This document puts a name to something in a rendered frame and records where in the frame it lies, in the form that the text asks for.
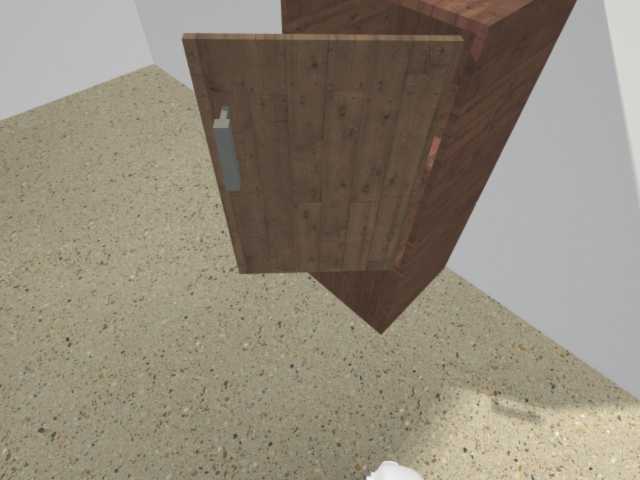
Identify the handle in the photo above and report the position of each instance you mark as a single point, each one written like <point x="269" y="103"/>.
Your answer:
<point x="226" y="150"/>

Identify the cupboard door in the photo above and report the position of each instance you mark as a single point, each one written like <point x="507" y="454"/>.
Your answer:
<point x="332" y="133"/>

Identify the robot right shin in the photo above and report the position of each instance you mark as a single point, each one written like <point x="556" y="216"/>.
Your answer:
<point x="388" y="463"/>

